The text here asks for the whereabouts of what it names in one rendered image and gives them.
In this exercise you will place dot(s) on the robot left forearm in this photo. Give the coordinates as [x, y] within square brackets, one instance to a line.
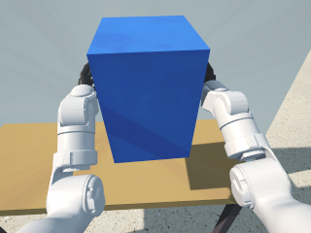
[75, 130]

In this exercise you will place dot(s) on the table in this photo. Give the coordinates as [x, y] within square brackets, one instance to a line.
[203, 179]

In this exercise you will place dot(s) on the robot right upper arm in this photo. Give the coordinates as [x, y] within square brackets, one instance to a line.
[262, 186]

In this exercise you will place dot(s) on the carton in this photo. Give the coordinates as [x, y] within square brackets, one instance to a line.
[148, 74]

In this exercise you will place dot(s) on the robot left upper arm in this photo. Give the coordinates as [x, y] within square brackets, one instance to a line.
[73, 202]

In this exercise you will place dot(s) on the left robot hand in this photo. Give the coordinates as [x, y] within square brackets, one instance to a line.
[85, 77]

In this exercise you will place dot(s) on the robot right forearm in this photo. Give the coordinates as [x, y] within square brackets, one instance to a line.
[237, 124]

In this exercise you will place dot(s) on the right robot hand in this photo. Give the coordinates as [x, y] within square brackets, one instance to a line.
[209, 75]

